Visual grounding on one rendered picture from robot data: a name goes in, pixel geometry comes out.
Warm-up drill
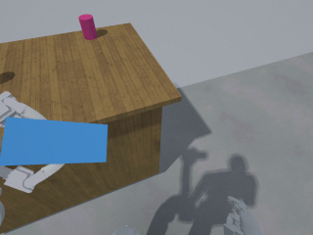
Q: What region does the sponge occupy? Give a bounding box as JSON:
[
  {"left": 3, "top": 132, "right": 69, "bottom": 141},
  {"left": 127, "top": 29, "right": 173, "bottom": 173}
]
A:
[{"left": 0, "top": 117, "right": 108, "bottom": 166}]

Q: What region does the robot right hand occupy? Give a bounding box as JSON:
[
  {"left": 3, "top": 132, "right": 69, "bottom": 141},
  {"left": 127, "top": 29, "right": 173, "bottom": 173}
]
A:
[{"left": 223, "top": 196, "right": 261, "bottom": 235}]

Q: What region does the table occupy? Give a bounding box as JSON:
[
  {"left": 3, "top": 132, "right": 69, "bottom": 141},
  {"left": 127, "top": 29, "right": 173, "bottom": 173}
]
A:
[{"left": 0, "top": 23, "right": 182, "bottom": 234}]

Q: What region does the robot left hand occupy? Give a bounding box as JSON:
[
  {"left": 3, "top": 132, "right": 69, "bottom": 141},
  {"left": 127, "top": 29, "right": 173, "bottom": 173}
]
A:
[{"left": 0, "top": 91, "right": 65, "bottom": 193}]

